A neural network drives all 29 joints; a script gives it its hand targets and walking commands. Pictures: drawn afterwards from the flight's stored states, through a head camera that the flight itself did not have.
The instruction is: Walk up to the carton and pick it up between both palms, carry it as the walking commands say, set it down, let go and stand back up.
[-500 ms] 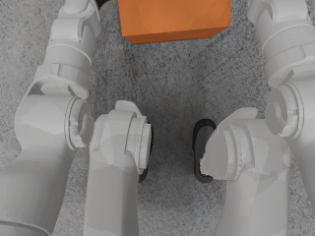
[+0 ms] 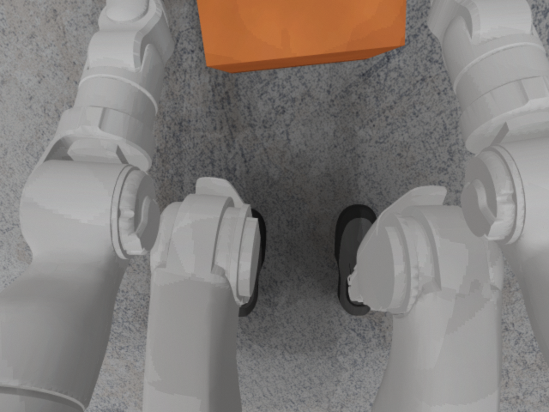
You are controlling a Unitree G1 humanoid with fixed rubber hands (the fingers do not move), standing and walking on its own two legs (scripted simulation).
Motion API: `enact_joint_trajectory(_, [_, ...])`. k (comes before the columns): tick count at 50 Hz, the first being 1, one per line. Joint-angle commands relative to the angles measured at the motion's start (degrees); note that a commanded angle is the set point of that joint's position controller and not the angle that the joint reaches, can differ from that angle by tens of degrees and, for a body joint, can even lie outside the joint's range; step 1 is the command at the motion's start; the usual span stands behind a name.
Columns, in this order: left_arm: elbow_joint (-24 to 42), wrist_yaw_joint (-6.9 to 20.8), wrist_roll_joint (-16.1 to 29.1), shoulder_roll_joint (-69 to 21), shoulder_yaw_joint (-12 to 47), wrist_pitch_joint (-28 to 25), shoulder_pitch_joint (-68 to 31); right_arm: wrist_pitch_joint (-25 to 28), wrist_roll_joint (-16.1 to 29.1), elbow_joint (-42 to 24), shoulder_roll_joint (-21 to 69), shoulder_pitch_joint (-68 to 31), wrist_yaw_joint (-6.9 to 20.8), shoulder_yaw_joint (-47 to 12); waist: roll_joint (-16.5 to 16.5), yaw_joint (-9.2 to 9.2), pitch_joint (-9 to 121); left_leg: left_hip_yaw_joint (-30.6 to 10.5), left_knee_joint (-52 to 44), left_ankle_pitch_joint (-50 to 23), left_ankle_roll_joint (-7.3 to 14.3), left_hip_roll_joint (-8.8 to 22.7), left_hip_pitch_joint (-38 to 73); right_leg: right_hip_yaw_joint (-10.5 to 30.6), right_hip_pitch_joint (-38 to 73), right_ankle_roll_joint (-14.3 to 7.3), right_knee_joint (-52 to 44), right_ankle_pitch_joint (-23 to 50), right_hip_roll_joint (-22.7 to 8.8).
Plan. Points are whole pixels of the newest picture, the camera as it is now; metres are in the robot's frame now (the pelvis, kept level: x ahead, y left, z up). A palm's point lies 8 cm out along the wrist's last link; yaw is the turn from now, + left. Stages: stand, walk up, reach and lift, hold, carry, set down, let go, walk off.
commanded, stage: set down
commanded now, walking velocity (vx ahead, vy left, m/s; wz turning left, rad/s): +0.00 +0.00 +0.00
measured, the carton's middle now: out of the picture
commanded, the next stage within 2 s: let go in 1.68 s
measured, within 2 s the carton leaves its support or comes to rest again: neither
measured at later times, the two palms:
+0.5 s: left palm out of the picture +0.53 +0.20 -0.15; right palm out of the picture +0.57 -0.15 -0.14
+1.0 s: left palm out of the picture +0.53 +0.21 +0.00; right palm out of the picture +0.56 -0.16 +0.00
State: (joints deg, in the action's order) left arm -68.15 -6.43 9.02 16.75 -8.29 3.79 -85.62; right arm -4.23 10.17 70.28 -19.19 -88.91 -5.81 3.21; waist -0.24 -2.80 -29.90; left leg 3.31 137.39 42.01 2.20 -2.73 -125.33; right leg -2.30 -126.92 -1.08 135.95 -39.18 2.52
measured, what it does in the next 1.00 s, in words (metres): rises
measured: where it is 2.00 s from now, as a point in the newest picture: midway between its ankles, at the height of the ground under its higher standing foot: (298, 277)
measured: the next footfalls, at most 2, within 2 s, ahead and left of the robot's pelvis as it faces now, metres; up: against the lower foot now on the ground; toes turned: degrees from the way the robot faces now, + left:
none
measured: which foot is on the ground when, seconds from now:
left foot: down 0.00-1.00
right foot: down 0.00-1.00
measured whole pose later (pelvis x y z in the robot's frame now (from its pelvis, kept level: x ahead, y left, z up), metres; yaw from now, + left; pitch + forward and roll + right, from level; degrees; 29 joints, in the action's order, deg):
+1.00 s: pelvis -0.04 +0.00 +0.12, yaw +0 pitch +31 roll -1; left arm -38.7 -9.6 12.6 22.5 -10.7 23.0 -83.7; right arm -23.3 11.6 39.8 -24.8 -86.9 -8.2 6.8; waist -0.6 -2.8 -30.2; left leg 1.5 112.6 32.5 2.0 -2.2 -110.6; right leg -1.8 -111.4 -1.1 110.9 -30.2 2.9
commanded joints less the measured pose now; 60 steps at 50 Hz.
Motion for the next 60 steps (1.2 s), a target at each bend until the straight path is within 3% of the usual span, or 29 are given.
enact_joint_trajectory(1, [14.4,-0.9,1.6,12.4,-0.7,-3.5,-18.8,4.2,0.4,-16.5,-12.5,-20.4,-1.0,2.0,0.7,0.04,77.5,-8.0,-10.5,-51.3,-3.0,-0.5,37.8,3.4,28.6,1.8,-6.5,39.4,1.5])
enact_joint_trajectory(2, [15.5,-0.9,3.2,10.7,1.3,-3.2,-21.4,4.0,1.3,-15.9,-12.1,-20.2,-1.1,1.4,-1.1,1.11,79.7,-7.6,-9.6,-53.2,-3.2,-0.1,41.4,4.1,28.5,1.3,-7.8,40.0,1.6])
enact_joint_trajectory(3, [14.6,-0.8,3.0,11.6,0.9,-3.3,-19.4,3.2,2.8,-14.6,-9.4,-18.3,-0.7,-0.7,-0.4,-2.15,80.2,-7.3,-9.6,-54.2,-3.0,-0.2,42.8,3.8,27.5,1.3,-7.2,39.4,1.4])
enact_joint_trajectory(6, [12.6,-0.4,3.2,11.4,2.0,-2.3,-19.0,1.9,4.2,-12.5,-7.7,-18.0,0.3,-3.0,0.0,-2.77,74.8,-7.0,-11.2,-49.0,-2.2,0.4,39.2,4.4,27.0,1.0,-8.0,35.9,1.4])
enact_joint_trajectory(8, [12.8,0.4,4.5,11.0,3.0,-2.0,-17.6,2.0,3.1,-14.8,-9.0,-17.7,0.2,-1.5,1.0,-0.65,75.0,-7.3,-9.9,-48.1,-1.8,0.8,38.3,4.4,27.1,1.2,-7.6,35.1,1.1])
enact_joint_trajectory(9, [11.6,0.5,3.5,10.7,1.9,-2.1,-17.3,1.7,4.0,-13.7,-7.8,-17.4,0.4,-2.7,0.3,-2.27,72.6,-6.2,-10.9,-44.6,-2.0,0.5,36.6,5.0,27.1,0.7,-8.7,33.6,0.9])
enact_joint_trajectory(12, [16.5,0.2,3.3,12.0,1.3,-2.0,-20.4,1.9,2.3,-15.7,-12.4,-18.4,0.1,1.4,-2.1,-0.43,76.9,-7.2,-10.8,-46.0,-2.2,1.2,38.3,4.7,27.5,0.6,-7.8,33.8,0.5])
enact_joint_trajectory(14, [17.5,0.4,4.5,11.5,1.9,-1.2,-20.6,1.4,2.6,-17.2,-11.5,-20.2,-0.1,0.6,-0.2,0.06,79.2,-6.6,-11.1,-44.5,-2.0,0.8,38.5,4.1,30.9,0.5,-8.6,34.3,0.4])
enact_joint_trajectory(17, [20.1,-0.6,4.3,14.0,0.7,-0.2,-22.1,0.6,1.3,-19.1,-14.3,-20.8,-0.8,2.8,0.1,0.13,85.4,-5.9,-12.1,-43.5,-2.1,0.6,42.9,3.5,32.5,0.6,-10.4,32.2,0.6])
enact_joint_trajectory(19, [22.9,-1.3,3.9,16.4,-1.0,0.7,-21.1,-0.8,3.4,-21.9,-12.0,-20.2,-1.1,0.7,2.4,-2.24,91.3,-5.1,-13.8,-44.0,-1.8,-0.2,45.1,2.5,37.4,0.4,-10.9,32.8,0.9])
enact_joint_trajectory(20, [25.7,-1.5,3.2,16.2,-0.5,1.3,-21.7,-1.6,2.9,-24.5,-13.5,-21.5,-1.3,2.4,-0.6,-1.51,94.6,-5.5,-14.3,-45.5,-1.5,0.2,49.1,2.7,38.6,0.6,-11.7,33.3,1.3])
enact_joint_trajectory(24, [29.8,-2.8,3.5,14.3,-1.3,4.2,-22.5,-4.3,3.0,-29.8,-13.3,-22.2,-2.4,2.5,-0.4,-2.34,105.0,-4.0,-17.8,-42.1,-1.5,-0.8,53.3,1.4,43.5,0.1,-15.0,31.0,1.1])
enact_joint_trajectory(25, [33.1,-2.9,3.9,15.1,-1.5,5.2,-22.4,-5.0,2.1,-32.1,-14.6,-20.6,-2.7,3.9,0.6,0.2,111.5,-4.5,-18.8,-43.9,-1.7,-0.8,56.4,0.3,47.3,0.2,-15.1,32.7,1.4])
enact_joint_trajectory(27, [29.7,-3.2,3.8,15.4,-1.1,7.6,-20.5,-7.0,0.5,-32.4,-17.5,-22.1,-3.5,4.9,-0.7,0.27,111.2,-4.7,-20.2,-44.0,-1.8,-0.5,59.0,0.0,45.3,0.4,-17.1,30.2,1.8])
enact_joint_trajectory(31, [36.8,-3.3,2.9,15.8,-4.1,9.9,-21.4,-9.4,0.6,-39.5,-14.2,-22.1,-4.0,5.1,3.0,-0.37,112.9,-3.7,-23.8,-41.2,-1.2,-1.0,52.9,0.8,51.5,0.0,-21.1,32.7,2.4])
enact_joint_trajectory(32, [32.3,-3.1,3.1,15.4,-3.0,10.2,-20.8,-9.8,1.0,-37.7,-15.0,-21.7,-3.6,4.2,2.0,-0.86,110.8,-3.7,-24.3,-39.9,-1.1,-0.6,53.1,0.3,50.0,0.3,-20.7,31.3,1.6])
enact_joint_trajectory(34, [38.2,-3.4,3.1,15.0,-4.2,11.1,-21.9,-10.6,-0.2,-41.4,-16.6,-20.6,-3.5,6.0,1.2,0.33,119.3,-3.3,-24.9,-42.4,-2.0,-0.5,59.3,0.1,52.2,-0.3,-22.6,31.8,2.1])
enact_joint_trajectory(35, [38.6,-3.5,3.3,13.8,-3.2,11.7,-21.3,-11.5,-0.2,-40.0,-15.8,-19.4,-3.4,5.7,-0.8,0.08,118.6,-3.1,-26.2,-42.5,-2.3,-0.4,58.5,0.6,52.3,-0.6,-23.8,32.4,1.9])
enact_joint_trajectory(38, [35.8,-3.3,4.6,13.9,-2.3,13.2,-20.2,-12.2,-0.3,-38.4,-15.0,-20.4,-2.8,5.3,2.6,0.93,115.2,-4.5,-29.5,-39.2,-1.2,-0.3,57.1,-0.4,50.6,-0.1,-26.1,29.4,2.3])
enact_joint_trajectory(39, [37.5,-3.5,2.4,15.8,-4.1,13.3,-22.1,-12.4,0.0,-41.8,-16.2,-22.7,-3.0,6.4,0.1,-1.0,118.6,-3.9,-29.9,-40.3,-1.7,-0.6,59.9,0.5,51.6,-0.1,-27.2,29.5,2.4])
enact_joint_trajectory(41, [35.4,-3.5,3.3,15.9,-3.7,14.6,-20.8,-14.1,0.7,-38.1,-13.9,-22.8,-2.7,5.2,1.9,-1.15,115.5,-4.7,-32.9,-38.6,-1.2,-0.6,59.0,-0.5,51.2,0.1,-28.7,27.2,2.3])
enact_joint_trajectory(44, [42.1,-3.6,3.0,16.2,-4.4,15.2,-21.4,-14.9,0.5,-42.5,-16.9,-22.7,-2.8,6.6,0.3,-1.28,121.8,-3.3,-34.9,-39.0,-1.6,-1.4,61.4,1.2,58.5,-0.3,-31.9,30.5,2.9])
enact_joint_trajectory(45, [44.4,-3.4,3.6,17.1,-4.9,15.6,-21.7,-15.6,0.5,-42.9,-15.5,-20.5,-2.5,5.0,2.8,-1.36,128.9,-3.0,-34.8,-42.1,-2.0,-0.8,63.5,1.0,63.0,-0.4,-32.3,33.5,2.6])
enact_joint_trajectory(47, [41.3,-3.4,2.5,18.1,-4.1,17.1,-21.0,-16.9,1.2,-42.5,-16.2,-23.2,-2.5,5.2,-0.4,-2.48,124.4,-3.4,-38.0,-39.6,-1.8,-1.1,63.7,0.7,60.1,0.0,-34.8,30.6,2.8])
enact_joint_trajectory(49, [45.1,-3.2,3.6,19.0,-5.1,18.1,-22.3,-17.7,0.7,-46.4,-16.7,-22.9,-2.5,5.9,2.8,-0.94,128.1,-3.3,-40.0,-39.7,-2.0,-0.6,65.2,0.3,64.9,0.3,-36.9,32.0,2.7])
enact_joint_trajectory(51, [43.9,-3.3,3.6,18.5,-4.7,19.1,-22.5,-19.2,1.9,-43.1,-16.5,-23.2,-2.7,5.7,-0.3,-2.11,127.2,-3.3,-41.4,-39.1,-2.2,-1.1,64.9,1.6,63.8,-0.5,-38.8,31.3,2.7])
enact_joint_trajectory(53, [45.3,-2.8,5.1,19.0,-4.5,20.2,-21.4,-19.9,1.5,-46.8,-17.4,-23.9,-2.4,5.4,3.1,-0.23,130.3,-3.9,-43.5,-38.0,-1.4,-0.8,66.7,0.9,67.9,0.0,-40.4,32.1,2.8])
enact_joint_trajectory(59, [47.5,-2.1,3.4,18.5,-5.2,21.4,-19.5,-21.4,1.5,-46.7,-16.9,-20.8,-1.5,6.8,-0.7,-1.73,132.3,-4.1,-49.8,-41.5,-2.3,-1.3,73.9,1.8,71.0,-0.4,-47.5,32.8,3.3])
enact_joint_trajectory(60, [49.0,-2.1,4.1,19.4,-4.9,21.6,-20.1,-21.4,1.4,-46.4,-18.0,-19.8,-1.5,7.2,-1.0,0.01,131.8,-4.9,-50.3,-42.3,-2.8,-0.7,74.9,2.1,70.6,-0.9,-47.9,33.1,3.3])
